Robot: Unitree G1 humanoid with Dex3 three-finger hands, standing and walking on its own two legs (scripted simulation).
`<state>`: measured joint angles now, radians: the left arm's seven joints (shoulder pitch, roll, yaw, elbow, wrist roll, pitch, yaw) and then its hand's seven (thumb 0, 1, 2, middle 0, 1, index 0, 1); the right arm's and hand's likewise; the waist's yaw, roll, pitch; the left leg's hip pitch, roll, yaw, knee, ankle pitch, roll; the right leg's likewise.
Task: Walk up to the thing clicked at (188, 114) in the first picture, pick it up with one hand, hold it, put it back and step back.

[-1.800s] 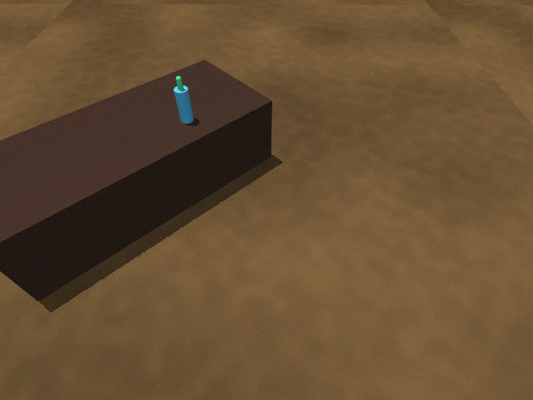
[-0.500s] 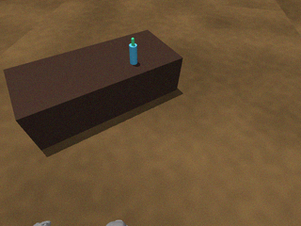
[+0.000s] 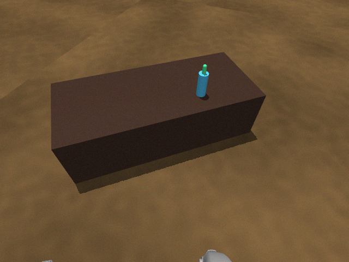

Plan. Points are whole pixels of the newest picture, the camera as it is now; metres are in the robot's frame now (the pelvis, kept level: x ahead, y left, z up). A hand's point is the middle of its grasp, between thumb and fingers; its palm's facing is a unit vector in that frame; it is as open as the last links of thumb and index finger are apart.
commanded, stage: walk up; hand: right
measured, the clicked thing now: (202, 80) +1.11 -0.20 -0.30
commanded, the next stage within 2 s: none
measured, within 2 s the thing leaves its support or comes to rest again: neither
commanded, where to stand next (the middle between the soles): +0.60 -0.12 m, yaw +18 degrees
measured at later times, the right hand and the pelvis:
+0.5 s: hand (270, 175) +0.38 -0.30 -0.11, palm faces -0.22 +0.85 -0.48, open 7.4 cm; pelvis +0.21 -0.05 -0.02, yaw +10 degrees
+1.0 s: hand (285, 147) +0.50 -0.41 -0.15, palm faces -0.30 +0.86 -0.41, open 7.4 cm; pelvis +0.38 -0.14 +0.00, yaw +15 degrees
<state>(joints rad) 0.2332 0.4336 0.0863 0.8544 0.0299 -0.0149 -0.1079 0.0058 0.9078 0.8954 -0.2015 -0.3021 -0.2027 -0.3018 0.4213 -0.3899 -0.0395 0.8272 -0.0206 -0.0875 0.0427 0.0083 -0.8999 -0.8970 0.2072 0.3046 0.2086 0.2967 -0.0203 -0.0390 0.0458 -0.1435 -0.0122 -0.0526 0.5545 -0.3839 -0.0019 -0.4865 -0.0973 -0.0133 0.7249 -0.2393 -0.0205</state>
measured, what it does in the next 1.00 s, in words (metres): walks ahead, turning left: right foot, then left foot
